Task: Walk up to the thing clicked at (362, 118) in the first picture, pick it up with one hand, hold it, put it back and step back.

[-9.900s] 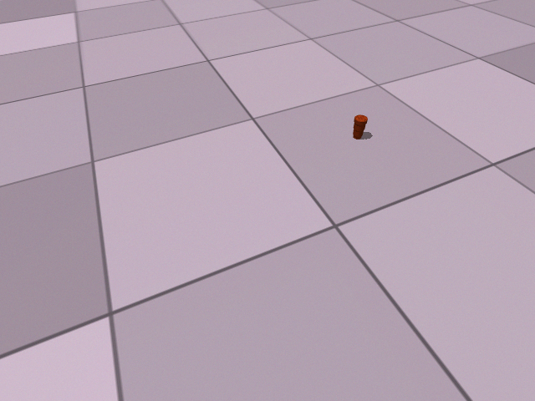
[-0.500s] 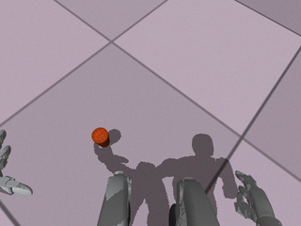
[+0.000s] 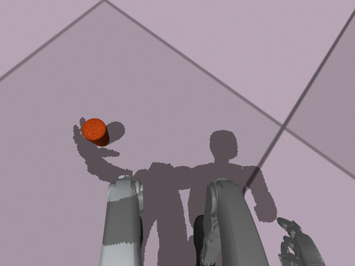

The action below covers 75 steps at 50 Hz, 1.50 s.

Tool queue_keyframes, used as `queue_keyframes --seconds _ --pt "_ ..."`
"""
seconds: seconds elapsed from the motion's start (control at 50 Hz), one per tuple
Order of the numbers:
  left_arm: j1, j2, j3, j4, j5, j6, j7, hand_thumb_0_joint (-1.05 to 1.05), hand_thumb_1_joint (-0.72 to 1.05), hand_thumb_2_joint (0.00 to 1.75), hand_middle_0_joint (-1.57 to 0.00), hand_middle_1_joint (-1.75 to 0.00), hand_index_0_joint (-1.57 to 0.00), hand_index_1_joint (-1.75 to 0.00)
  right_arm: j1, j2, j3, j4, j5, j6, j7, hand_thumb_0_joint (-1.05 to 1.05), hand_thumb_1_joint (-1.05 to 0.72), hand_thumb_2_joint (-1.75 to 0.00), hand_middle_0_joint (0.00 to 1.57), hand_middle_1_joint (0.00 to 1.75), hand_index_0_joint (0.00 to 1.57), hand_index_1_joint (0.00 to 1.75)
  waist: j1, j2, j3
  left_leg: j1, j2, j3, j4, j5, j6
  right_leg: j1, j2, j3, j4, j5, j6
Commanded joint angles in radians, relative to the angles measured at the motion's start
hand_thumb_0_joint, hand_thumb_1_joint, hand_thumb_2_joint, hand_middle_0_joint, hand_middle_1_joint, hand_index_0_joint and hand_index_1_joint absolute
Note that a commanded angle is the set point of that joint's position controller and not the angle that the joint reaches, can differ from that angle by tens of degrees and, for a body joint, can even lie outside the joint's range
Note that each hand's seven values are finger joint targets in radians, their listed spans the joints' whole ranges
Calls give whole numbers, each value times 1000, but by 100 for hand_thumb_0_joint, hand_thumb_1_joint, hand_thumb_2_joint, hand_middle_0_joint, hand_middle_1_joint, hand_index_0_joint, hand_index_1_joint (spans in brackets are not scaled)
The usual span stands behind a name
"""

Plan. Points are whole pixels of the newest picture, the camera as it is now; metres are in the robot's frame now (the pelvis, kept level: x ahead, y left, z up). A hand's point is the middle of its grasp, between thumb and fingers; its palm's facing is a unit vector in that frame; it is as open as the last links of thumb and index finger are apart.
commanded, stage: go down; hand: left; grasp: from the side
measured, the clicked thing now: (98, 135) +0.49 +0.29 -0.39
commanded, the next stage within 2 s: approach in 1.34 s
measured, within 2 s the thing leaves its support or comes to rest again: neither
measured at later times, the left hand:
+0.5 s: hand out of the picture +0.36 +0.46 -0.04, palm faces +0.38 -0.92 -0.12, open 17.4 cm
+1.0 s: hand out of the picture +0.37 +0.47 -0.06, palm faces +0.38 -0.92 -0.10, open 17.5 cm
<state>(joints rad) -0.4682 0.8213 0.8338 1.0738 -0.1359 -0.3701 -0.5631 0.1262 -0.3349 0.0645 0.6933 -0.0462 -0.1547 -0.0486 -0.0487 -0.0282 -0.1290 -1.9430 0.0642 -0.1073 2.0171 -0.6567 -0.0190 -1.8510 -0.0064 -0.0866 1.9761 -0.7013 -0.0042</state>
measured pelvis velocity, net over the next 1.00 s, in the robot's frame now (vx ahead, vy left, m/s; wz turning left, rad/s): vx -0.01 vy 0.01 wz -0.06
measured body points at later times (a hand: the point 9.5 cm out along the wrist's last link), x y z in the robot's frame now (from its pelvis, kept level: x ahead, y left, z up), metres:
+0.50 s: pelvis -0.02 +0.00 -0.06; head +0.19 +0.07 +0.33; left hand +0.33 +0.51 -0.03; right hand +0.14 -0.27 -0.16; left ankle +0.08 +0.13 -0.42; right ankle +0.08 -0.12 -0.42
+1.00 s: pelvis -0.01 +0.01 -0.09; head +0.20 +0.09 +0.30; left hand +0.35 +0.52 -0.05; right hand +0.13 -0.28 -0.18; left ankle +0.08 +0.13 -0.42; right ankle +0.08 -0.12 -0.42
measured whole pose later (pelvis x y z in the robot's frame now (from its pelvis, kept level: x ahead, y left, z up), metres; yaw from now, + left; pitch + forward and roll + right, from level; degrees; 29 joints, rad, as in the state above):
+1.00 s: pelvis -0.01 +0.01 -0.09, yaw -3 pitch +30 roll -9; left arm -0.63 1.03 0.95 1.14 -0.16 -0.37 -0.64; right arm 0.11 -0.37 0.14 0.69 -0.07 -0.14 -0.03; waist -0.08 -0.06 -0.04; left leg -2.18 0.05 -0.16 2.30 -0.66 0.00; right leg -2.06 0.00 -0.11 2.23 -0.70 0.01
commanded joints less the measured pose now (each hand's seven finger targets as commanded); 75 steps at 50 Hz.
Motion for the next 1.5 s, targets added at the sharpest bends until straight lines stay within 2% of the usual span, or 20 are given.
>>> queue_keyframes --seconds 0.0,0.22,0.28,0.44,0.48,0.52,0.66,0.7,0.76,0.84,0.88,1.0,1.02,1.1,1.26,1.32,1.36,1.42,1.46,1.48 --pt "-140 480 119 -169 -37 -60 -5 0 -47 4 -5 -6 -5 -6 104 -228 -76 -60 -3 -23 -15 0 -91 -90 20 30 20 30 71 226 -582 452 -9 32 -240 159 35 227 29 10 -181 152 -35" --pt "-256 519 113 -147 -33 -58 -43 0 -51 7 -4 -8 -4 -8 102 -253 -70 -39 -15 -27 -11 0 -92 -91 20 30 20 30 37 264 -537 401 2 9 -169 97 33 81 32 -19 -79 120 -38" --pt "-268 561 136 -146 -28 -56 -46 0 -53 7 -5 -8 -4 -8 108 -259 -63 -44 -19 -26 -10 0 -92 -91 20 30 20 30 44 261 -583 397 -2 11 -146 129 33 95 31 -22 -59 142 -37" --pt "-324 613 135 -128 -22 -57 -48 0 -52 9 -4 -9 -5 -9 82 -270 -47 -60 -23 -24 -6 0 -91 -90 20 30 20 30 35 270 -507 302 -3 18 -119 -7 38 43 37 -32 -38 47 -34" --pt "-328 601 126 -105 -27 -54 -52 0 -53 9 -5 -9 -4 -9 105 -267 -40 -43 -24 -22 -4 0 -91 -90 20 30 20 30 22 253 -516 297 -4 17 -96 11 37 41 38 -35 -30 55 -33" --pt "-317 644 155 -130 -33 -58 -54 0 -57 9 -5 -9 -5 -10 99 -269 -34 -54 -25 -21 -3 0 -91 -91 20 30 20 30 36 256 -563 296 -9 29 -71 71 38 74 38 -31 -24 92 -33" --pt "-316 630 144 -120 -38 -56 -63 0 -55 10 -5 -10 -5 -10 116 -280 -28 -37 -25 -15 2 0 -92 -91 20 30 20 30 27 294 -528 308 -5 9 -59 87 33 15 39 -49 18 106 -37" --pt "-314 685 188 -151 -38 -60 -56 0 -58 9 -5 -10 -5 -11 106 -290 -27 -60 -23 -12 2 0 -92 -91 20 30 20 30 41 301 -573 333 -4 5 -57 115 31 30 39 -52 29 128 -37" --pt "-304 608 134 -113 -44 -54 -69 0 -57 11 -5 -11 -5 -12 127 -282 -22 -22 -23 -3 5 0 -92 -91 20 30 20 30 19 319 -507 325 -2 -12 -64 88 27 -26 37 -60 42 108 -38" --pt "-327 686 180 -162 -50 -64 -62 0 -58 9 -6 -10 -5 -11 112 -292 -24 -45 -23 -3 4 0 -93 -91 20 30 20 30 34 313 -546 308 -6 6 -42 79 32 3 39 -50 34 101 -36" --pt "-308 655 173 -129 -57 -63 -65 0 -59 10 -5 -11 -5 -11 109 -287 -17 -46 -23 -2 5 0 -92 -91 20 30 20 30 23 291 -509 275 -7 11 -33 81 35 11 41 -56 31 101 -34" --pt "-315 670 178 -128 -62 -63 -78 0 -56 10 -5 -10 -4 -11 117 -298 -13 -41 -27 2 6 0 -93 -91 20 30 20 30 19 303 -527 300 -1 -2 -18 122 31 -7 43 -62 54 128 -35" --pt "-333 703 192 -157 -61 -67 -76 0 -57 10 -5 -9 -5 -11 108 -297 -12 -51 -27 2 7 0 -92 -91 20 30 20 30 20 308 -544 294 -2 1 -14 121 32 9 44 -60 52 125 -34" --pt "-305 680 195 -114 -66 -70 -81 0 -58 11 -5 -10 -4 -11 106 -300 -6 -51 -30 5 9 0 -92 -91 20 30 20 30 16 293 -517 287 0 -5 1 162 33 -3 45 -67 70 155 -35" --pt "-334 732 207 -106 -56 -82 -80 0 -58 10 -6 -11 -5 -12 79 -309 9 -69 -39 15 11 0 -93 -91 20 30 20 30 11 317 -497 268 2 -9 6 100 32 -15 48 -70 78 116 -33" --pt "-326 715 202 -88 -62 -89 -86 0 -59 10 -6 -11 -5 -12 74 -312 13 -67 -44 17 11 0 -93 -91 20 30 20 30 3 303 -476 245 2 -3 23 86 36 -15 52 -74 77 108 -31" --pt "-350 771 218 -115 -54 -96 -83 0 -59 11 -6 -11 -5 -12 57 -320 15 -82 -44 20 10 0 -93 -91 20 30 20 30 11 338 -495 267 3 -11 15 73 33 -27 51 -75 88 100 -32" --pt "-343 716 190 -70 -62 -97 -90 0 -61 17 -7 -16 -4 -19 60 -318 20 -77 -44 24 11 0 -94 -91 20 30 20 30 -15 308 -448 238 3 -20 16 30 35 -47 54 -85 85 72 -30" --pt "-341 747 213 -59 -68 -106 -88 0 -61 5 -9 -10 -7 -12 53 -319 32 -79 -47 23 11 0 -91 -91 20 30 20 30 -4 295 -439 216 4 -17 35 56 37 -38 56 -83 91 89 -29" --pt "-344 737 209 -44 -71 -113 -89 0 -61 4 -10 -10 -8 -12 50 -320 32 -89 -49 25 13 0 -92 -91 20 30 20 30 -17 279 -446 208 2 -13 51 61 39 -32 59 -85 88 91 -27"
